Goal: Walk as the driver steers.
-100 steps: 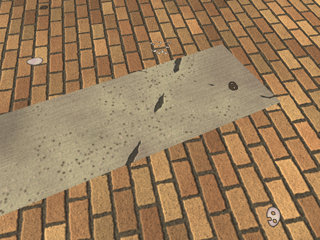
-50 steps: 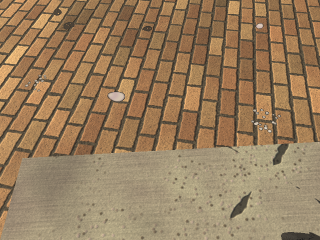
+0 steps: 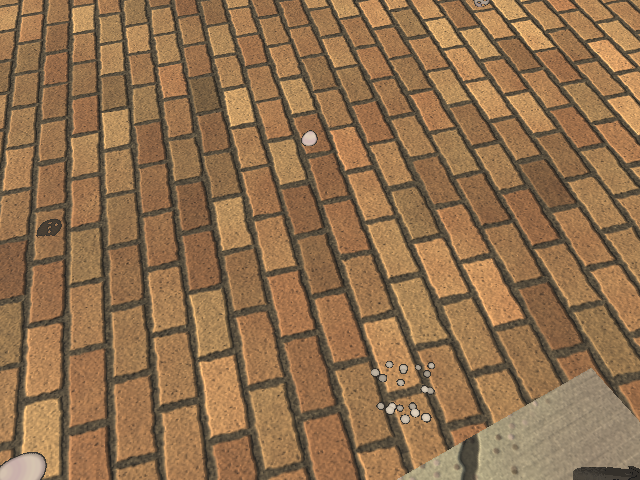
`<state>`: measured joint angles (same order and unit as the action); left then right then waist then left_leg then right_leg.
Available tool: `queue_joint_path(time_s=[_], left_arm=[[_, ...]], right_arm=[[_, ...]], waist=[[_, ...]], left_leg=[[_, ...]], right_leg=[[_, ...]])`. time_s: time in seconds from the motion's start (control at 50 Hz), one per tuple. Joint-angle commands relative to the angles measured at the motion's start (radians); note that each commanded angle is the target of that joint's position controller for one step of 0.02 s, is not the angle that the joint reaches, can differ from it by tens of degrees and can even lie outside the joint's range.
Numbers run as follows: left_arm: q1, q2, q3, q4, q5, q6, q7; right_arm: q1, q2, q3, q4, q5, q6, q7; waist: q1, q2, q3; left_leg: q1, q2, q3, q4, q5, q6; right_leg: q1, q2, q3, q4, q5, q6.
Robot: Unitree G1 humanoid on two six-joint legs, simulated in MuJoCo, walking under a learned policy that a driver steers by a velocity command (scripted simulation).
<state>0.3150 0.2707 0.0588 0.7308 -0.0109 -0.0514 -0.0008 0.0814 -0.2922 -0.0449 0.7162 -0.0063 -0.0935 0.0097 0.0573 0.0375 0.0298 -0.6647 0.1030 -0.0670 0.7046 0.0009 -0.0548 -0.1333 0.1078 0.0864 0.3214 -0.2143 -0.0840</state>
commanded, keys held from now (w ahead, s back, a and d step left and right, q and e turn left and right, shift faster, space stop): w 0.88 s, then w+q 0.12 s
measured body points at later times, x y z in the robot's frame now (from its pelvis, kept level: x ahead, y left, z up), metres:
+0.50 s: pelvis +0.28 +0.06 +0.00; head +0.30 +0.07 +0.45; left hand +0.47 +0.30 -0.09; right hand +0.29 -0.22 -0.12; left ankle +0.24 +0.15 -0.75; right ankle +0.42 -0.12 -0.69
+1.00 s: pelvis +0.55 -0.01 +0.00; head +0.57 -0.02 +0.45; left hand +0.60 +0.26 -0.11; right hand +0.70 -0.28 -0.11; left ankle +0.69 +0.16 -0.68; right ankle +0.52 -0.10 -0.75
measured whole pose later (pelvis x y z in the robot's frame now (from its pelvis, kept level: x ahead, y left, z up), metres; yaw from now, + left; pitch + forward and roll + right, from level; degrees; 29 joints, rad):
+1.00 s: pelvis +0.55 -0.01 +0.00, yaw +0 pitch +1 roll -1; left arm 0.34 0.27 0.05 0.82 0.01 -0.09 -0.02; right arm 0.16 -0.30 -0.05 0.79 0.01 -0.06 0.01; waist 0.05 0.05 0.01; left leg -0.69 0.12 -0.05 0.88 -0.07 -0.01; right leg -0.09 0.06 -0.06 0.25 -0.18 -0.06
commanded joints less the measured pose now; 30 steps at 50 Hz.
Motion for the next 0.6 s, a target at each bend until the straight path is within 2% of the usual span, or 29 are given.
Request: queue_joint_path(time_s=[0.02,0.06,0.12,0.14,0.16,0.18,0.2,0.22,0.24,0.26,0.28,0.3,0.32,0.36,0.4,0.5,0.56,0.6], left_arm=[[0.036,0.17,0.043,-0.033,-0.006,-0.014,0.004],[0.059,0.171,0.044,-0.016,-0.008,-0.011,0.004],[0.061,0.18,0.049,-0.001,-0.005,0.0,0.008],[0.042,0.179,0.048,-0.004,-0.006,0.004,0.009],[0.034,0.157,0.039,-0.008,-0.001,0.006,0.009],[0.031,0.116,0.02,-0.033,0.016,0.007,0.012],[0.177,0.038,-0.002,-0.037,-0.004,-0.01,0.009],[0.137,0.111,0.007,-0.026,-0.012,-0.02,0.006],[0.026,0.162,0.022,-0.05,-0.024,-0.025,0.002],[-0.043,0.153,0.018,-0.068,-0.017,-0.029,0.004],[-0.077,0.143,0.02,-0.078,-0.001,-0.031,0.004],[-0.062,0.132,0.023,-0.076,0.003,-0.028,0.003],[-0.04,0.116,0.021,-0.069,0.001,-0.023,0.002],[-0.031,0.088,0.015,-0.064,0.003,-0.014,0.002],[-0.092,0.073,0.008,-0.084,0.009,-0.012,0.004],[-0.244,0.044,-0.005,-0.112,0.003,-0.026,-0.009],[-0.327,0.048,-0.006,-0.138,-0.006,-0.033,-0.023],[-0.361,0.057,-0.003,-0.155,-0.008,-0.039,-0.034]], right_arm=[[-0.099,-0.059,-0.008,-0.076,0.014,-0.016,0.011],[-0.13,-0.076,-0.013,-0.092,0.014,-0.022,0.019],[-0.091,-0.098,-0.023,-0.092,0.013,-0.03,0.026],[-0.026,-0.112,-0.033,-0.076,0.011,-0.032,0.024],[0.094,-0.145,-0.051,-0.043,0.005,-0.034,0.02],[0.263,-0.201,-0.064,-0.022,-0.007,-0.035,0.014],[0.348,-0.27,-0.086,0.016,-0.006,-0.024,0.02],[0.359,-0.178,-0.062,0.018,0.022,-0.021,0.025],[0.293,-0.134,-0.048,0.008,0.022,-0.016,0.02],[0.23,-0.124,-0.041,-0.005,0.008,-0.009,0.016],[0.193,-0.106,-0.033,-0.005,0.0,-0.007,0.017],[0.174,-0.089,-0.026,-0.006,-0.008,-0.01,0.016],[0.167,-0.081,-0.023,-0.004,-0.006,-0.012,0.017],[0.176,-0.096,-0.027,0.009,0.006,-0.017,0.015],[0.191,-0.125,-0.035,0.024,0.009,-0.015,0.008],[0.25,-0.148,-0.039,0.062,0.021,0.0,-0.002],[0.305,-0.157,-0.04,0.093,0.026,0.012,-0.002],[0.321,-0.163,-0.043,0.108,0.028,0.024,-0.005]], waist=[[0.028,-0.113,-0.013],[0.034,-0.113,0.002],[0.003,-0.139,0.002],[-0.039,-0.142,-0.026],[-0.095,-0.123,-0.112],[-0.162,-0.035,-0.263],[-0.115,0.264,-0.381],[-0.149,0.202,-0.348],[-0.159,0.108,-0.2],[-0.138,0.027,-0.125],[-0.116,0.007,-0.062],[-0.085,0.034,-0.055],[-0.07,0.053,-0.056],[-0.058,0.056,-0.052],[-0.067,0.033,-0.031],[-0.121,0.026,-0.002],[-0.152,0.027,0.02],[-0.151,0.034,0.032]], left_leg=[[0.136,-0.047,0.039,-0.117,0.129,0.01],[0.1,-0.052,0.029,-0.166,0.078,0.036],[0.132,-0.066,0.039,-0.207,-0.041,0.082],[0.224,-0.089,0.065,-0.238,-0.055,0.104],[0.403,-0.087,0.069,-0.238,-0.025,0.136],[0.677,0.068,-0.103,-0.207,0.009,0.205],[1.014,0.268,-0.552,-0.294,-0.215,0.368],[1.017,0.276,-0.692,-0.394,-0.452,0.357],[0.897,0.247,-0.556,-0.414,-0.474,0.312],[0.767,0.207,-0.445,-0.427,-0.384,0.288],[0.66,0.173,-0.372,-0.454,-0.281,0.288],[0.597,0.145,-0.317,-0.473,-0.196,0.28],[0.565,0.123,-0.276,-0.493,-0.143,0.281],[0.531,0.115,-0.211,-0.523,-0.055,0.296],[0.524,0.116,-0.162,-0.551,0.012,0.303],[0.534,0.069,-0.038,-0.558,0.048,0.258],[0.588,0.097,-0.043,-0.536,0.033,0.253],[0.651,0.128,-0.057,-0.504,0.06,0.245]], right_leg=[[-0.07,-0.241,0.126,-0.097,0.183,-0.141],[0.012,-0.279,0.163,-0.057,0.184,-0.134],[0.103,-0.319,0.199,0.01,0.292,-0.109],[0.106,-0.297,0.181,0.078,0.422,-0.091],[0.079,-0.242,0.138,0.224,0.532,-0.065],[-0.07,-0.175,0.08,0.5,0.361,-0.026],[-0.454,-0.015,0.003,0.854,-0.206,0.055],[-0.598,-0.047,0.088,0.963,-0.353,0.055],[-0.656,-0.098,0.072,0.987,-0.271,0.05],[-0.635,-0.145,0.029,0.951,-0.19,0.049],[-0.615,-0.173,0.015,0.887,-0.139,0.052],[-0.559,-0.2,0.016,0.842,-0.101,0.054],[-0.523,-0.207,0.008,0.81,-0.088,0.06],[-0.514,-0.216,-0.013,0.743,-0.071,0.076],[-0.548,-0.226,-0.025,0.64,0.006,0.096],[-0.489,-0.198,-0.06,0.346,0.263,0.103],[-0.477,-0.177,-0.071,0.262,0.287,0.094],[-0.49,-0.168,-0.069,0.221,0.235,0.073]])
Velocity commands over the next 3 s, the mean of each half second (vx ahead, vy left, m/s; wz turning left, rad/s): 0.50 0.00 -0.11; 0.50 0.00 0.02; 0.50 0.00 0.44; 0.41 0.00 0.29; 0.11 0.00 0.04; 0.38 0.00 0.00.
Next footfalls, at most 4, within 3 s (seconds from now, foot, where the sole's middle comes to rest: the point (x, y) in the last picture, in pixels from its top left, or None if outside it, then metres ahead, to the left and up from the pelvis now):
0.16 left None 0.28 0.15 -0.78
0.70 right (413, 438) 0.56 -0.10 -0.78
1.24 left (306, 314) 0.85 0.14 -0.78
1.72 right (362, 217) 1.17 0.01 -0.78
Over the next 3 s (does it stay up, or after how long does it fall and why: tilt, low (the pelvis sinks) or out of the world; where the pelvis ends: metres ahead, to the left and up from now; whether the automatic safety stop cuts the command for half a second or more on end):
stays up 1.29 0.24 -0.03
